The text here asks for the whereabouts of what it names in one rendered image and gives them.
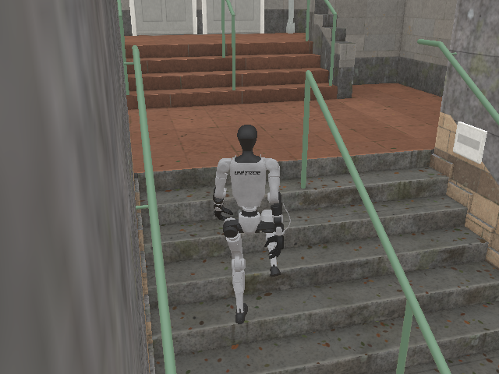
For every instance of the stairs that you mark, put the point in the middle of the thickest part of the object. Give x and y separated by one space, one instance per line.
187 75
337 307

